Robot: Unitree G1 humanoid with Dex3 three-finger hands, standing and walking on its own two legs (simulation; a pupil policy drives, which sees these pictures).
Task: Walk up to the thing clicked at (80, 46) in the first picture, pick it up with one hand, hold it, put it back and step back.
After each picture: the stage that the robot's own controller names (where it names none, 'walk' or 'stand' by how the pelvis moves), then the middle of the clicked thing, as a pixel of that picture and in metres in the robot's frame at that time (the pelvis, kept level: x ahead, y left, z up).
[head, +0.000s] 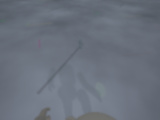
stand; (80, 44) +1.62 +0.27 -0.66
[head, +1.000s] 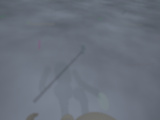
walk; (83, 49) +1.50 +0.14 -0.64
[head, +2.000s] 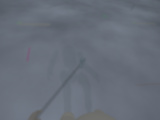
walk; (81, 63) +0.96 +0.12 -0.65
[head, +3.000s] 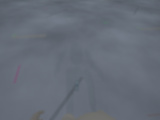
walk; (76, 86) +0.55 +0.16 -0.64
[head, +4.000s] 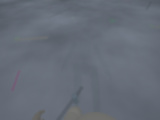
stand; (75, 98) +0.34 +0.20 -0.63
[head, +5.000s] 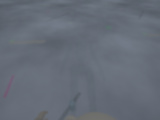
stand; (72, 106) +0.30 +0.17 -0.66
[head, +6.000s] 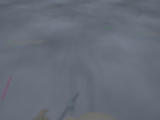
stand; (71, 106) +0.29 +0.19 -0.66
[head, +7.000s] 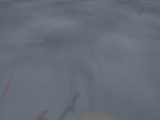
stand; (71, 106) +0.28 +0.18 -0.66
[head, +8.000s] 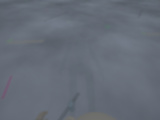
stand; (71, 106) +0.28 +0.18 -0.66
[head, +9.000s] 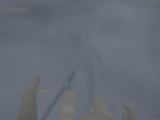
go down; (67, 86) +0.31 +0.19 -0.51
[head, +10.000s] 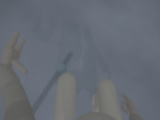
go down; (62, 70) +0.36 +0.24 -0.25
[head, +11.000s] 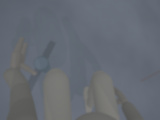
close in; (44, 66) +0.33 +0.26 -0.17
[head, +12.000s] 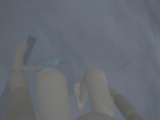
close; (53, 61) +0.40 +0.13 -0.24
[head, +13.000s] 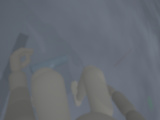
close; (51, 63) +0.37 +0.12 -0.24
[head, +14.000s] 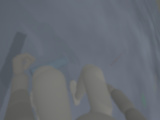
lift; (51, 66) +0.36 +0.10 -0.24
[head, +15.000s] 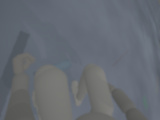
lift; (54, 69) +0.34 +0.08 -0.23
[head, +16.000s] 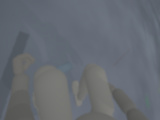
lift; (56, 72) +0.32 +0.08 -0.23
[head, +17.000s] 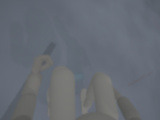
lift; (69, 78) +0.30 +0.06 -0.27
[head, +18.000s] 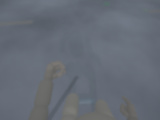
lift; (84, 101) +0.25 +0.00 -0.59
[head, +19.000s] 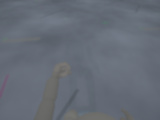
hold; (84, 114) +0.23 +0.01 -0.70
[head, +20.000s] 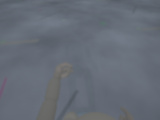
stand; (84, 115) +0.22 +0.01 -0.71
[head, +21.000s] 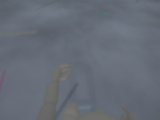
stand; (84, 106) +0.24 +0.01 -0.68
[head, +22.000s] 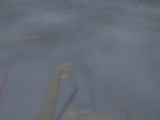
stand; (84, 110) +0.24 +0.01 -0.69
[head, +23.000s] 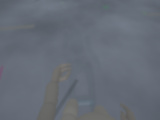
stand; (84, 102) +0.25 +0.01 -0.65
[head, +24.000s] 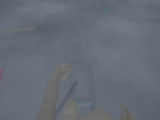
stand; (84, 104) +0.25 +0.01 -0.66
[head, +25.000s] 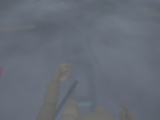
stand; (84, 103) +0.24 +0.01 -0.65
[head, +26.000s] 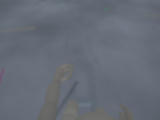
stand; (84, 104) +0.24 +0.01 -0.66
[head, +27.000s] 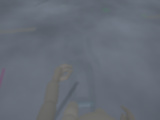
stand; (84, 104) +0.24 +0.01 -0.67
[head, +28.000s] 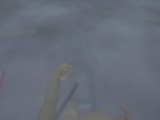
stand; (84, 105) +0.25 +0.01 -0.67
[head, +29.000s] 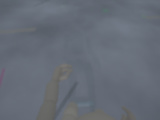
stand; (83, 104) +0.25 +0.01 -0.68
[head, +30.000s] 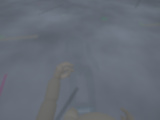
hold; (84, 110) +0.24 +0.01 -0.69
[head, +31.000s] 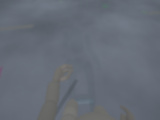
stand; (83, 101) +0.25 +0.02 -0.66
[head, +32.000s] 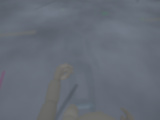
stand; (83, 106) +0.25 +0.01 -0.68
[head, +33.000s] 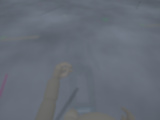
stand; (84, 110) +0.24 +0.01 -0.70
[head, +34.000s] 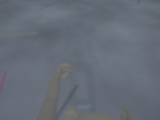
stand; (84, 106) +0.25 +0.01 -0.69
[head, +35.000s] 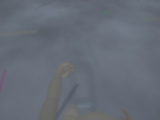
stand; (84, 105) +0.25 +0.01 -0.68
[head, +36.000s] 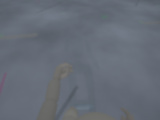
stand; (83, 107) +0.26 +0.02 -0.70
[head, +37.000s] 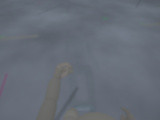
stand; (84, 108) +0.25 +0.02 -0.70
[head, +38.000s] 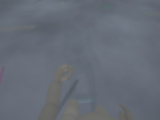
close; (84, 100) +0.27 +0.01 -0.65
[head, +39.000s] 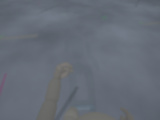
close; (84, 107) +0.26 +0.01 -0.69
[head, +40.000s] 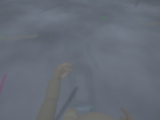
close; (83, 107) +0.26 +0.02 -0.70
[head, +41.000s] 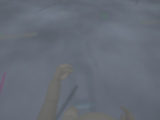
close; (83, 105) +0.27 +0.02 -0.69
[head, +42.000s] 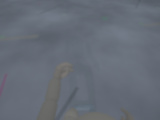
stand; (84, 107) +0.26 +0.02 -0.70
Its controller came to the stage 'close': yes
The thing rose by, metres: 0.00
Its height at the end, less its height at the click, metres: -0.09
